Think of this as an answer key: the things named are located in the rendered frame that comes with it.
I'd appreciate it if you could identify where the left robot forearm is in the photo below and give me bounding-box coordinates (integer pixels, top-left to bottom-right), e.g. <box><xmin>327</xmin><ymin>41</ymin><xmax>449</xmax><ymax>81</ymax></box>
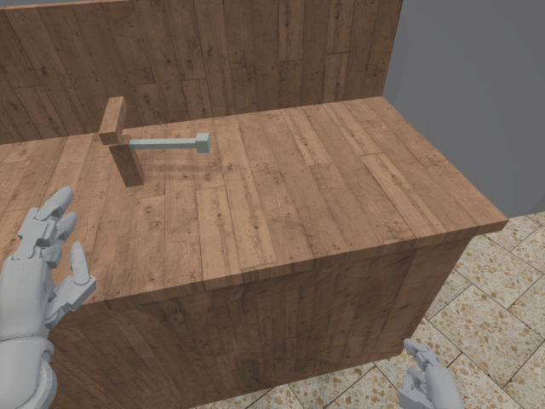
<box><xmin>0</xmin><ymin>337</ymin><xmax>57</xmax><ymax>409</ymax></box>

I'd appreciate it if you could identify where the robot left hand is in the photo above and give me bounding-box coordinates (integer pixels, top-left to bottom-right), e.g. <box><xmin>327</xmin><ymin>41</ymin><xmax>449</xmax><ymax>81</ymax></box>
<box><xmin>0</xmin><ymin>186</ymin><xmax>96</xmax><ymax>342</ymax></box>

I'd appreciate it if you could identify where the tap lever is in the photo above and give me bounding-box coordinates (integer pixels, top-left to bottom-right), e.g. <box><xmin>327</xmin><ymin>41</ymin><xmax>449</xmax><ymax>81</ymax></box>
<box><xmin>129</xmin><ymin>133</ymin><xmax>211</xmax><ymax>153</ymax></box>

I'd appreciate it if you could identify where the robot right hand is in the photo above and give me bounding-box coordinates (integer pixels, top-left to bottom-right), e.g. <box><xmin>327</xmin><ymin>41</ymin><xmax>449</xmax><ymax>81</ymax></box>
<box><xmin>398</xmin><ymin>338</ymin><xmax>464</xmax><ymax>409</ymax></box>

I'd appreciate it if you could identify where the counter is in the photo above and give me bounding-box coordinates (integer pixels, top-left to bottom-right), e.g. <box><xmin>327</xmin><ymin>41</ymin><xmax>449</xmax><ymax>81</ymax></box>
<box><xmin>0</xmin><ymin>0</ymin><xmax>509</xmax><ymax>409</ymax></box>

